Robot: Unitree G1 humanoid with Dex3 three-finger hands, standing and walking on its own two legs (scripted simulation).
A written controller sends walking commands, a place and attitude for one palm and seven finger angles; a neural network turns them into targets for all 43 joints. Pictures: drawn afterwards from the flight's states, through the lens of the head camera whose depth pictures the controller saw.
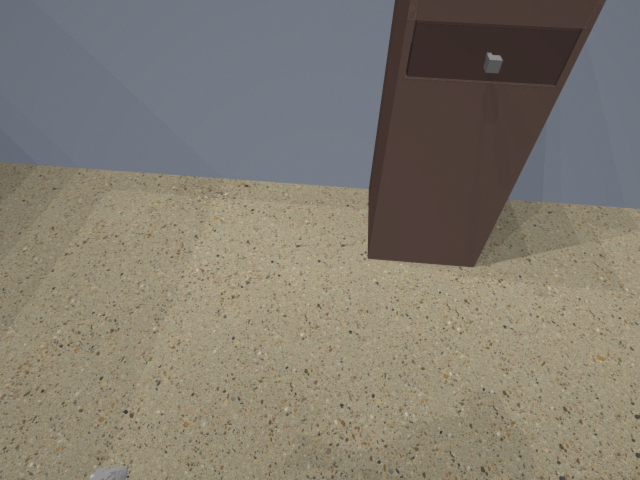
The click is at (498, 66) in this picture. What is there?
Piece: drawer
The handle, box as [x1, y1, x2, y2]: [483, 52, 502, 72]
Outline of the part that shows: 487,52 483,66 485,72 498,72 502,61 500,56 492,55 491,53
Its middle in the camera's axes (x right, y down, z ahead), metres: +0.42 -0.44 +0.96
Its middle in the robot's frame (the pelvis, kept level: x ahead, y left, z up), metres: +1.04 -0.37 +0.08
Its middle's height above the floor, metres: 0.85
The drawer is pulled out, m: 0.00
